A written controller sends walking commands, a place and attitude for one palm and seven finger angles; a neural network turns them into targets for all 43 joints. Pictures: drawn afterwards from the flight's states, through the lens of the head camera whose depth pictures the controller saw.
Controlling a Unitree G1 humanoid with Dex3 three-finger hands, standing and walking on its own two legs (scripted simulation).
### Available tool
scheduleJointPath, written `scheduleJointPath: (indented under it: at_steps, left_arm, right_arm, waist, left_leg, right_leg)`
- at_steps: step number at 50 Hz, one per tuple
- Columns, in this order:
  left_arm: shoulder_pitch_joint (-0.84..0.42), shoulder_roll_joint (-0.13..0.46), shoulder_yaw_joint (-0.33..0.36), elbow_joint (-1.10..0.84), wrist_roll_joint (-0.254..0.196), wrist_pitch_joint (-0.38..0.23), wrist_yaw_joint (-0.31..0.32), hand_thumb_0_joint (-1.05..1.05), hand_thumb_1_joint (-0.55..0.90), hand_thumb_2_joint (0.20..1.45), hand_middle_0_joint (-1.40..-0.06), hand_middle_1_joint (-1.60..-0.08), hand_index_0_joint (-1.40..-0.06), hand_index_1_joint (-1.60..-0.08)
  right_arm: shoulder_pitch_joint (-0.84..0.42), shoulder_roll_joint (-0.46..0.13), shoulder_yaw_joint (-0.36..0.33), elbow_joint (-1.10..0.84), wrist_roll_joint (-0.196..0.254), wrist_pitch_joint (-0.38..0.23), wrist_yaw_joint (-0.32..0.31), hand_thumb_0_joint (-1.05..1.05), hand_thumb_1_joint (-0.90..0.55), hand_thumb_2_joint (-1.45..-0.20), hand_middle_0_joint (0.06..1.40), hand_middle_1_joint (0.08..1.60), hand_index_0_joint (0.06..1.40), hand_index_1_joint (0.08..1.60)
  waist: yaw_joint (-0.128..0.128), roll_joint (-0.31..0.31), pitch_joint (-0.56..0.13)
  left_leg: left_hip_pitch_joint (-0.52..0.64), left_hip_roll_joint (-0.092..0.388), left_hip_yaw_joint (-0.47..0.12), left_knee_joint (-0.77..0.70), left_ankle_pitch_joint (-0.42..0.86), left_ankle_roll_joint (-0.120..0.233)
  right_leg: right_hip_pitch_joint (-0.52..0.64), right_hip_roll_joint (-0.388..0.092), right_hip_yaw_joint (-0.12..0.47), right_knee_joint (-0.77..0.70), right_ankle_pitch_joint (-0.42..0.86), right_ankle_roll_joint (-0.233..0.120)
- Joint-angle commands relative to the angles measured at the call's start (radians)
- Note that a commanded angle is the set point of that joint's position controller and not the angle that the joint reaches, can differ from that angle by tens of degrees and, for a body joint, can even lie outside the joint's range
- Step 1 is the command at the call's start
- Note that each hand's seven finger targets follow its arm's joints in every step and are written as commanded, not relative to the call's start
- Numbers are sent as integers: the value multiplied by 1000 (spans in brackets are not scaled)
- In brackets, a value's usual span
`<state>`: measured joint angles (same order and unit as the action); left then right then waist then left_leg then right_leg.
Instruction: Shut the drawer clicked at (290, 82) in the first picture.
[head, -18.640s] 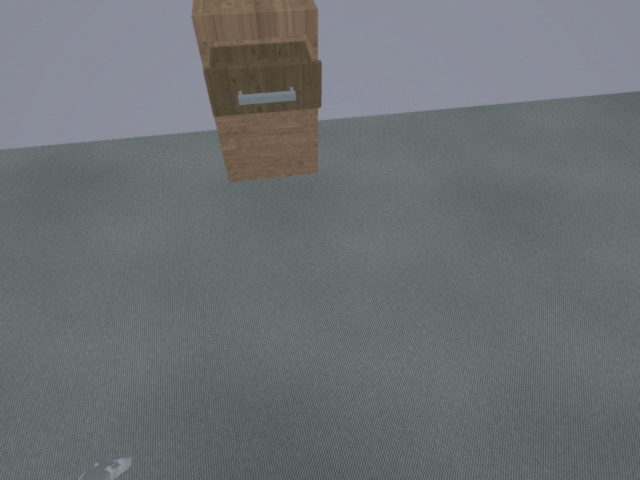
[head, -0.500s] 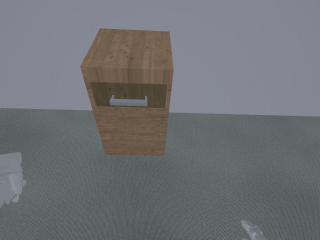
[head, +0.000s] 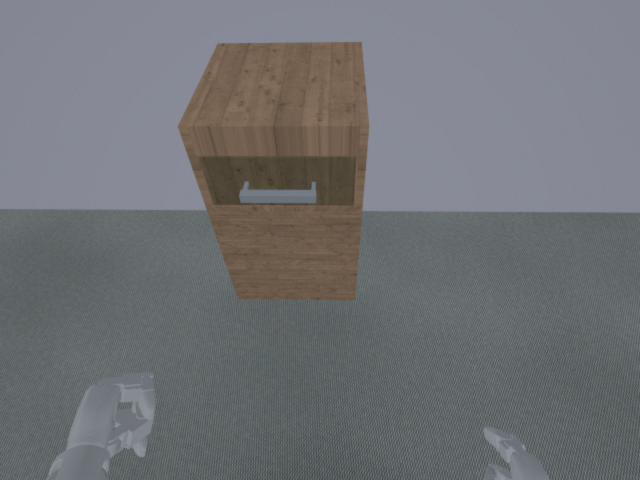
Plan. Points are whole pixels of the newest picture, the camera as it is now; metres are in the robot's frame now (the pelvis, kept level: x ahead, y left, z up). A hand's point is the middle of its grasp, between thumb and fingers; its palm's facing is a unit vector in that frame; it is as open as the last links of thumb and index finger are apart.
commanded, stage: let the arm hang, fingers relaxed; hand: left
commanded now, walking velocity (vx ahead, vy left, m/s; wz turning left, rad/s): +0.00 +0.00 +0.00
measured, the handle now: (279, 190) +0.80 +0.15 -0.19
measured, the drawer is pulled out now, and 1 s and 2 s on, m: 0.00 0.00 0.00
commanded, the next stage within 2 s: look to check the result in 0.96 s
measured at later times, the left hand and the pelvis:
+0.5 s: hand out of the picture -0.01 +0.20 -0.16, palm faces +0.02 -0.97 -0.25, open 5.9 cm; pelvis +0.00 +0.01 +0.01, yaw -1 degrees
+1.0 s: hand out of the picture -0.01 +0.15 -0.16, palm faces +0.03 -0.99 -0.16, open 7.3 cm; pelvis +0.01 -0.01 +0.01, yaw -1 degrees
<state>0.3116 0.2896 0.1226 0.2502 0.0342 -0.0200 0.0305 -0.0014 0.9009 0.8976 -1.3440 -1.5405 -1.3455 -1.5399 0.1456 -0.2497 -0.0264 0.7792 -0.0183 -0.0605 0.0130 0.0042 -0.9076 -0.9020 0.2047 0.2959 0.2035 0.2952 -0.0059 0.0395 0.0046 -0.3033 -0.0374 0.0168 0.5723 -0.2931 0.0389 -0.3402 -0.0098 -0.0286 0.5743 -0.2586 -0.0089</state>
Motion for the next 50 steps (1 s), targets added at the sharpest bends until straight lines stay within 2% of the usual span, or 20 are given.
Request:
scheduleJointPath:
  at_steps: [1, 2, 4, 6, 7, 8, 9, 11, 12, 13, 16, 22, 23, 27, 32, 38, 40, 43, 48, 50]
  left_arm:
    - [22, 60, -39, 186, 4, 2, -10, 0, 900, 900, -1080, -1253, -1080, -1253]
    - [7, 60, -46, 243, 0, 7, -7, 0, 900, 900, -1040, -1210, -1040, -1210]
    - [-18, 54, -61, 348, -7, 16, -3, 0, 900, 900, -960, -1123, -960, -1123]
    - [-23, 48, -73, 445, -13, 21, -3, 0, 900, 900, -880, -1037, -880, -1037]
    - [-17, 45, -77, 492, -14, 21, -3, 0, 900, 900, -840, -993, -840, -993]
    - [-4, 34, -71, 521, -12, 18, -1, 0, 900, 900, -800, -950, -800, -950]
    - [-1, 20, -70, 551, -13, 19, -1, 0, 900, 900, -760, -907, -760, -907]
    - [-11, 24, -80, 607, -16, 19, -5, 0, 900, 900, -680, -820, -680, -820]
    - [-12, 24, -84, 629, -17, 17, -6, 0, 900, 900, -640, -777, -640, -777]
    - [-16, 23, -85, 649, -16, 15, -6, 0, 900, 900, -600, -733, -600, -733]
    - [-15, 9, -93, 705, -19, 13, -6, 0, 900, 900, -480, -603, -480, -603]
    - [18, -12, -102, 784, -21, 10, 1, 0, 900, 900, -240, -343, -240, -343]
    - [26, -17, -103, 795, -21, 10, 2, 0, 900, 900, -200, -300, -200, -300]
    - [42, -32, -106, 823, -22, 10, 5, 0, 900, 900, -200, -300, -200, -300]
    - [57, -52, -107, 843, -21, 10, 7, 0, 900, 900, -200, -300, -200, -300]
    - [73, -72, -104, 852, -21, 6, 9, 0, 900, 900, -200, -300, -200, -300]
    - [73, -77, -103, 858, -22, 7, 9, 0, 900, 900, -200, -300, -200, -300]
    - [82, -88, -104, 861, -22, 4, 10, 0, 900, 900, -200, -300, -200, -300]
    - [87, -93, -103, 862, -23, 1, 12, 0, 900, 900, -200, -300, -200, -300]
    - [84, -99, -103, 865, -25, 2, 12, 0, 900, 900, -200, -300, -200, -300]
  right_arm:
    - [73, -96, -30, -57, -3, 13, -16, 0, -900, -900, 200, 300, 200, 300]
    - [71, -91, -26, -39, -4, 21, -19, 0, -900, -900, 200, 300, 200, 300]
    - [54, -77, -13, -3, -6, 29, -22, 0, -900, -900, 200, 300, 200, 300]
    - [46, -68, -3, 38, -4, 36, -27, 0, -900, -900, 200, 300, 200, 300]
    - [47, -60, 0, 57, -1, 39, -29, 0, -900, -900, 200, 300, 200, 300]
    - [66, -53, -3, 70, -2, 42, -32, 0, -900, -900, 200, 300, 200, 300]
    - [82, -44, -3, 85, -3, 44, -34, 0, -900, -900, 200, 300, 200, 300]
    - [106, -39, -1, 119, -1, 48, -35, 0, -900, -900, 200, 300, 200, 300]
    - [120, -36, -1, 134, 0, 49, -35, 0, -900, -900, 200, 300, 200, 300]
    - [136, -38, -5, 142, 2, 49, -37, 0, -900, -900, 200, 300, 200, 300]
    - [180, -34, -4, 185, 4, 48, -40, 0, -900, -900, 200, 300, 200, 300]
    - [233, -13, 3, 253, 7, 43, -46, 0, -900, -900, 200, 300, 200, 300]
    - [234, -9, 3, 261, 8, 44, -47, 0, -900, -900, 200, 300, 200, 300]
    - [256, 16, 7, 293, 7, 43, -49, 0, -900, -900, 200, 300, 200, 300]
    - [273, 41, 9, 317, 6, 43, -51, 0, -900, -900, 200, 300, 200, 300]
    - [293, 59, 7, 326, 7, 41, -55, 0, -900, -900, 200, 300, 200, 300]
    - [295, 70, 8, 331, 6, 41, -56, 0, -900, -900, 200, 300, 200, 300]
    - [304, 72, 5, 329, 6, 43, -57, 0, -900, -900, 200, 300, 200, 300]
    - [317, 78, 5, 335, 7, 40, -59, 0, -900, -900, 200, 300, 200, 300]
    - [315, 81, 6, 338, 7, 41, -61, 0, -900, -900, 200, 300, 200, 300]
  waist:
    - [-2, -246, -169]
    - [-2, -197, -161]
    - [8, -35, -117]
    - [17, 109, -66]
    - [20, 134, -39]
    - [22, 134, -37]
    - [20, 166, -37]
    - [17, 151, -12]
    - [16, 123, -6]
    - [14, 55, 4]
    - [6, -30, 22]
    - [3, -72, 42]
    - [5, -66, 56]
    - [4, -68, 83]
    - [5, -37, 110]
    - [6, -33, 101]
    - [6, -11, 110]
    - [5, -38, 111]
    - [4, -26, 80]
    - [3, -29, 96]
  left_leg:
    - [80, 87, -88, -28, 371, 8]
    - [98, 90, -91, -55, 359, 6]
    - [105, 110, -109, -118, 385, 10]
    - [91, 125, -122, -176, 336, 15]
    - [77, 126, -123, -197, 277, 16]
    - [79, 133, -127, -197, 264, 18]
    - [76, 132, -127, -212, 219, 19]
    - [61, 130, -131, -235, 127, 18]
    - [60, 132, -132, -243, 97, 17]
    - [72, 138, -139, -241, 113, 19]
    - [87, 140, -137, -249, 98, 21]
    - [118, 138, -119, -254, 123, 22]
    - [114, 137, -114, -253, 121, 23]
    - [112, 131, -105, -260, 96, 21]
    - [88, 128, -104, -273, 58, 21]
    - [80, 123, -98, -260, 60, 18]
    - [77, 123, -96, -266, 45, 17]
    - [82, 121, -92, -251, 64, 16]
    - [104, 124, -85, -238, 115, 15]
    - [94, 122, -88, -242, 96, 13]
  right_leg:
    - [189, -123, 122, -41, 492, -70]
    - [185, -118, 124, -54, 458, -65]
    - [173, -87, 108, -69, 332, -42]
    - [166, -62, 98, -106, 170, -32]
    - [166, -57, 98, -131, 121, -30]
    - [174, -55, 96, -149, 120, -33]
    - [183, -56, 88, -165, 103, -34]
    - [184, -58, 88, -190, 81, -37]
    - [182, -59, 91, -200, 78, -39]
    - [171, -60, 90, -205, 89, -39]
    - [156, -67, 98, -226, 78, -41]
    - [134, -74, 102, -232, 83, -41]
    - [125, -73, 101, -233, 77, -41]
    - [110, -74, 108, -240, 63, -42]
    - [100, -70, 106, -238, 43, -42]
    - [105, -66, 107, -238, 43, -44]
    - [100, -68, 107, -239, 34, -45]
    - [93, -66, 112, -241, 39, -47]
    - [110, -69, 110, -235, 75, -48]
    - [102, -68, 112, -239, 57, -49]
